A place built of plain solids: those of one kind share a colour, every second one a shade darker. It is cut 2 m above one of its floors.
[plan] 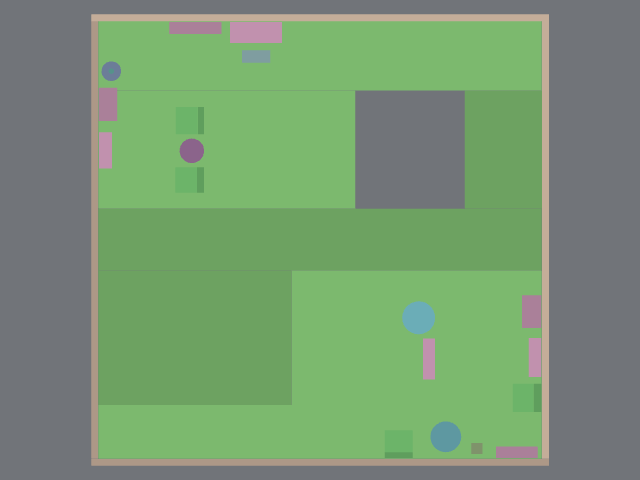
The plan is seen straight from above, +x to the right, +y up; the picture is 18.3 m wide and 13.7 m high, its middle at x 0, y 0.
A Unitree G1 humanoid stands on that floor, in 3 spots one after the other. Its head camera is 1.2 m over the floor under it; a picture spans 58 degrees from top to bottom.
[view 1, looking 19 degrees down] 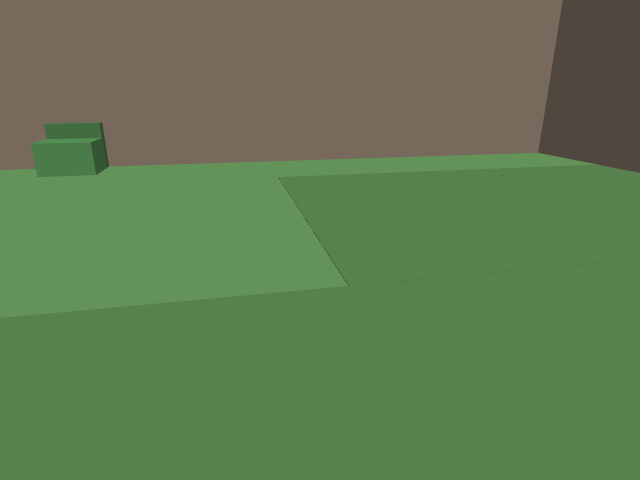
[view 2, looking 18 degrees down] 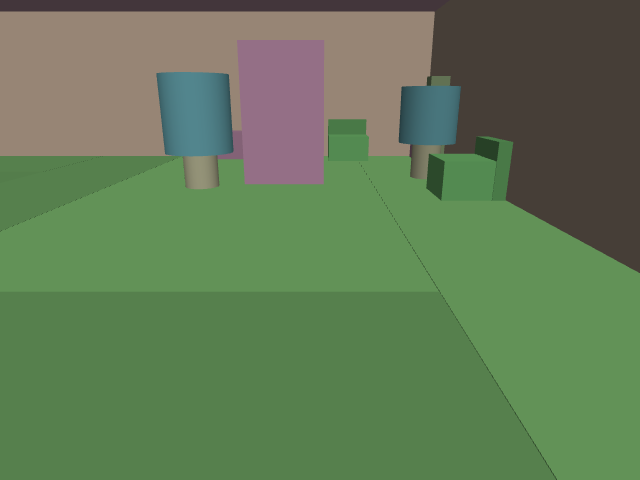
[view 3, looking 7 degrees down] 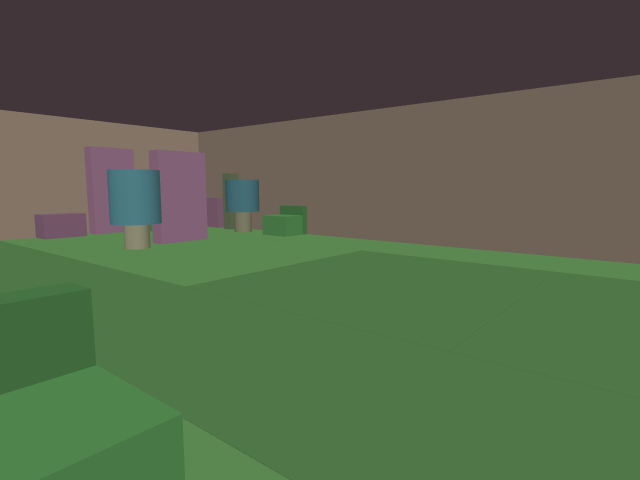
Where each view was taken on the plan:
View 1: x -0.10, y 1.60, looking -102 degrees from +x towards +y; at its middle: floor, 3.69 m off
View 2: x -3.41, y -3.92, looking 0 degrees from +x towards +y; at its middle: floor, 3.89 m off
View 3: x -5.32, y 2.10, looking -51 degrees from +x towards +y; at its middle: floor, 9.84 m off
